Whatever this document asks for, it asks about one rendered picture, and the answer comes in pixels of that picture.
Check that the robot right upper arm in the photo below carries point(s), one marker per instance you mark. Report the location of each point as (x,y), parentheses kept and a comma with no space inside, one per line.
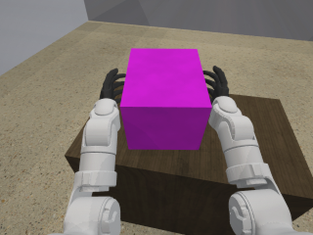
(260,212)

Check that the robot left hand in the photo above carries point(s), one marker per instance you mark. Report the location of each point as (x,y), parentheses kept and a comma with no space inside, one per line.
(107,91)

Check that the robot left upper arm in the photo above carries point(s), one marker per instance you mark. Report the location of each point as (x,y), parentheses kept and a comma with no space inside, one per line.
(95,215)

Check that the robot right hand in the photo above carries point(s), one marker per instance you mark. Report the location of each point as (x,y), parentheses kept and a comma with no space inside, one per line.
(219,85)

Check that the right robot forearm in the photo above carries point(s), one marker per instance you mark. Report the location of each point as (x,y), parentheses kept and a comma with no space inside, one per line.
(245,166)

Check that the carton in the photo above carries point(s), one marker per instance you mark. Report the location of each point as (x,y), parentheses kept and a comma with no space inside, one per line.
(165,103)

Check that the pedestal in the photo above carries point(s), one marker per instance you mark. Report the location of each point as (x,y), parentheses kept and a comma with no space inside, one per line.
(187,191)

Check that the left robot forearm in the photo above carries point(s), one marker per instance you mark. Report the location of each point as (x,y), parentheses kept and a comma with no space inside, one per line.
(98,149)

